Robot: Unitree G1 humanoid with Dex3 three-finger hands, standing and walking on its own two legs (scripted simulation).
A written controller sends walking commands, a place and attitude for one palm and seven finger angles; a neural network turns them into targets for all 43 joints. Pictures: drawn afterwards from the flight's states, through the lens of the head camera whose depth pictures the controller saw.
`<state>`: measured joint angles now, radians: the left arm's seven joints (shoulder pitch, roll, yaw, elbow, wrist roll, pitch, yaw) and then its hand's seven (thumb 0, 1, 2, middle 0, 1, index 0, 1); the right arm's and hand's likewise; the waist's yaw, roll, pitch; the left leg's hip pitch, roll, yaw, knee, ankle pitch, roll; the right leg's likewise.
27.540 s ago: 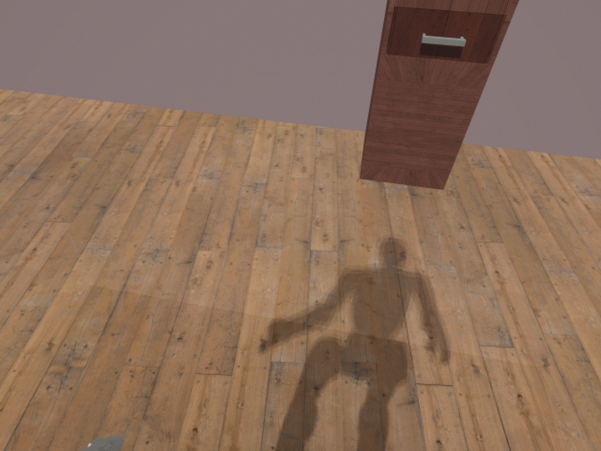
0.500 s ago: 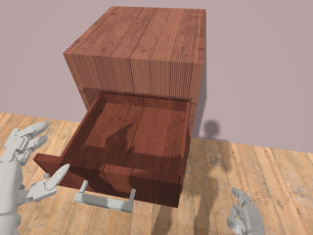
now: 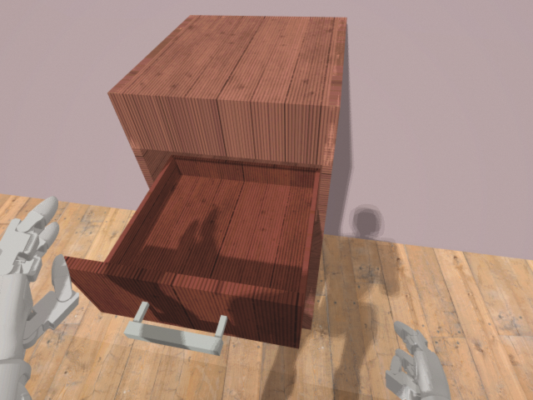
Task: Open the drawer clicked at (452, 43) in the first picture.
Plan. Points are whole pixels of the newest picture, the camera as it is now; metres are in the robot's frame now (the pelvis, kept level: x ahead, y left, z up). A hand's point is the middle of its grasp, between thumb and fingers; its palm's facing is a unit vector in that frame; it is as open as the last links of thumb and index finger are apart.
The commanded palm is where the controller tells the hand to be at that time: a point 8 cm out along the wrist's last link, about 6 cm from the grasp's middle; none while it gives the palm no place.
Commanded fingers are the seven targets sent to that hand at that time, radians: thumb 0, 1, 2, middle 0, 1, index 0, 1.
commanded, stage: step back with the hand held close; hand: left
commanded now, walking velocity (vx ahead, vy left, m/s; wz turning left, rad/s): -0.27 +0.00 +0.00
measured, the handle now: (178, 326) +0.23 +0.18 -0.03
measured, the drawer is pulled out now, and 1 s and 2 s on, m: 0.30 0.30 0.30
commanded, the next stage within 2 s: stop stepping back and stand still in 1.30 s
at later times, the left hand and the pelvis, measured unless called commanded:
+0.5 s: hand (31, 343) +0.13 +0.25 +0.16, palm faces +0.33 -0.80 -0.51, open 7.4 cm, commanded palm +0.07 +0.29 +0.18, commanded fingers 0.00 0.90 0.90 -0.20 -0.30 -0.20 -0.30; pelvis -0.06 +0.01 -0.01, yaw +1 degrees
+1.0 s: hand (13, 397) +0.09 +0.24 +0.15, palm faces +0.31 -0.82 -0.49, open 7.4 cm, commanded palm +0.01 +0.29 +0.18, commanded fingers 0.00 0.90 0.90 -0.20 -0.30 -0.20 -0.30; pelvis -0.12 +0.00 -0.01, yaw +1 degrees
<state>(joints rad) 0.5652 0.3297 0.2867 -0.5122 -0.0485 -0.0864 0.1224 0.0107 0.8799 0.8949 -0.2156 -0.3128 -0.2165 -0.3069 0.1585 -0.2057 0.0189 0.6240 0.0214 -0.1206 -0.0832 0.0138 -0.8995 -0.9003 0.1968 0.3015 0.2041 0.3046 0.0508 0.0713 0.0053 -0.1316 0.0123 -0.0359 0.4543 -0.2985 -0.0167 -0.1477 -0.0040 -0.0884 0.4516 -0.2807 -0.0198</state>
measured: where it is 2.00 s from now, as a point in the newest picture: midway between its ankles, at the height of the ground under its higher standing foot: outside the picture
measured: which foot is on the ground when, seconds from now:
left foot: down 0.00-1.00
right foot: down 0.00-1.00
